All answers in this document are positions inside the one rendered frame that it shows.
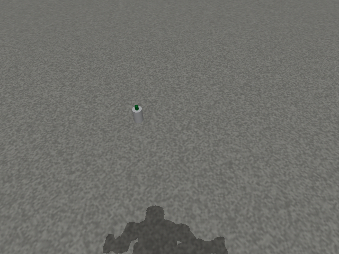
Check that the bottle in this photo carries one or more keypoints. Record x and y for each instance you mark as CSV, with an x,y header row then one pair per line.
x,y
137,114

